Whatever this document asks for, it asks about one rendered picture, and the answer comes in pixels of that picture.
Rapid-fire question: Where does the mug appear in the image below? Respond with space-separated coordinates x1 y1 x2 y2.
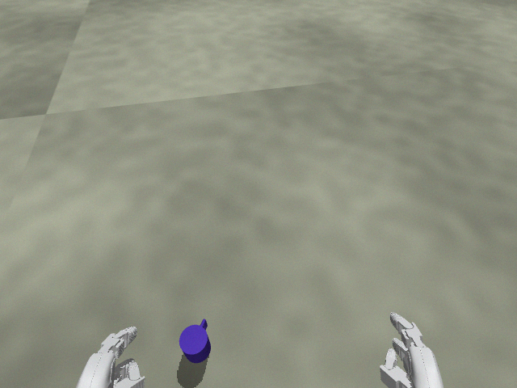
179 319 211 363

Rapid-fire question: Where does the left robot hand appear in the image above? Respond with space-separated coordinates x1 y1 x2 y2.
75 327 145 388

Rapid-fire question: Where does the right robot hand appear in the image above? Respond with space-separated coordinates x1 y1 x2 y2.
380 312 443 388

